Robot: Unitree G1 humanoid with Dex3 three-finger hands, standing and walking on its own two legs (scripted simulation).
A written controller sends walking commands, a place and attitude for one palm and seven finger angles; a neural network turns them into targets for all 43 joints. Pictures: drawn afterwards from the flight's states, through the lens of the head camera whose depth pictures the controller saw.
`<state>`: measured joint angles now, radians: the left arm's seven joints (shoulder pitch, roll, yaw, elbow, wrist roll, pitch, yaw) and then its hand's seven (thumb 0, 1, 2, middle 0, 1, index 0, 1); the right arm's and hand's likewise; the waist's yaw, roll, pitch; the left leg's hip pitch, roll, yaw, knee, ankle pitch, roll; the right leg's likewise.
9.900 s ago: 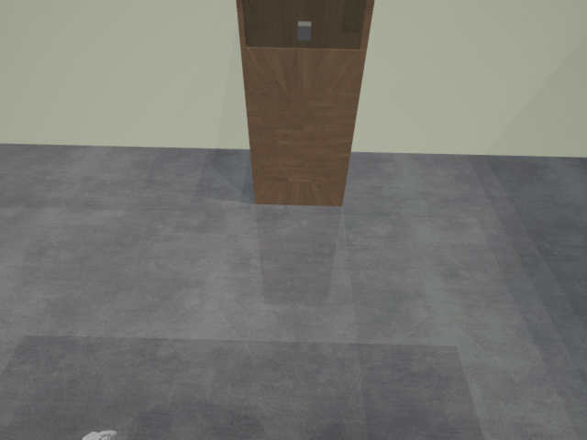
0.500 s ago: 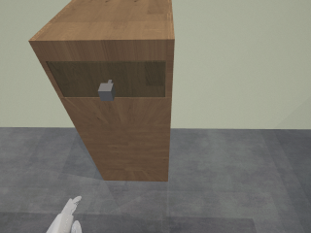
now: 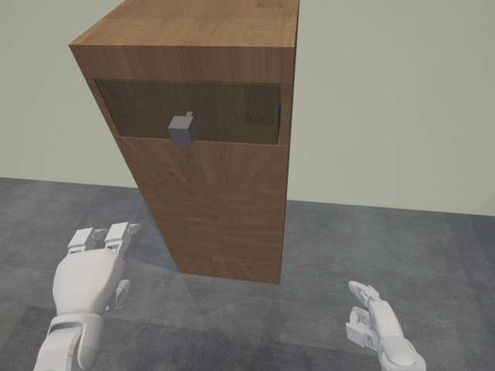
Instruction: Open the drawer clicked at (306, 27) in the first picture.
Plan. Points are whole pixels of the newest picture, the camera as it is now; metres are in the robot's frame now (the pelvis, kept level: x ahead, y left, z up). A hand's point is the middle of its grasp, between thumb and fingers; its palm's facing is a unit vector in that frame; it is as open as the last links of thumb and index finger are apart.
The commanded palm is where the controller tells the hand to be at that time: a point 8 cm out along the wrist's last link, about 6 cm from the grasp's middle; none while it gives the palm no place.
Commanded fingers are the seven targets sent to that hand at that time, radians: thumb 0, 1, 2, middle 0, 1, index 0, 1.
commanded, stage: raise the hand with hooked fingers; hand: left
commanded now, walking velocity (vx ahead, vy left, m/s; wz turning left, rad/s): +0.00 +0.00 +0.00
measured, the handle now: (185, 124) +0.55 +0.22 +0.10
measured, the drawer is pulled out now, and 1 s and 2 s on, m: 0.00 0.00 0.00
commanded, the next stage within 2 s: move the hooked fingers above the handle in 1.24 s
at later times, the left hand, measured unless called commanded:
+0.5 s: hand (103, 212) +0.28 +0.26 +0.14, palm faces +0.13 -0.09 -0.99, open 12.9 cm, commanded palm +0.25 +0.26 +0.20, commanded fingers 0.00 -0.48 0.31 -0.30 -1.18 -0.30 -1.18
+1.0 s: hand (74, 155) +0.32 +0.28 +0.21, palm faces +0.10 -0.06 -0.99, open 13.9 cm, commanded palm +0.28 +0.28 +0.27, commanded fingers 0.00 -0.50 0.30 -0.30 -1.20 -0.30 -1.20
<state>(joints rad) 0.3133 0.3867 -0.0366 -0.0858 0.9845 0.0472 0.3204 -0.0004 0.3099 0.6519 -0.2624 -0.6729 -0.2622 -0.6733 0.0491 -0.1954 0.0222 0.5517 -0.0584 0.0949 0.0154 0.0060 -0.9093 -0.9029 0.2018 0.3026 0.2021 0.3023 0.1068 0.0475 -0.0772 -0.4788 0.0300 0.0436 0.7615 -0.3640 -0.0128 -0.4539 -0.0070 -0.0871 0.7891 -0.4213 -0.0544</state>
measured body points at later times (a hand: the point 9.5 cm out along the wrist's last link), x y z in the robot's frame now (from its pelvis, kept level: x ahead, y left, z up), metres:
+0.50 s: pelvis +0.01 +0.02 +0.03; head +0.02 -0.02 +0.48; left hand +0.27 +0.26 +0.19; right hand +0.22 -0.21 -0.07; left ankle +0.02 +0.13 -0.71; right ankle -0.01 -0.08 -0.71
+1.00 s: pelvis +0.00 +0.04 +0.04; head +0.00 -0.01 +0.48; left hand +0.31 +0.29 +0.27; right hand +0.20 -0.17 -0.08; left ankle +0.02 +0.13 -0.71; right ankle -0.01 -0.08 -0.71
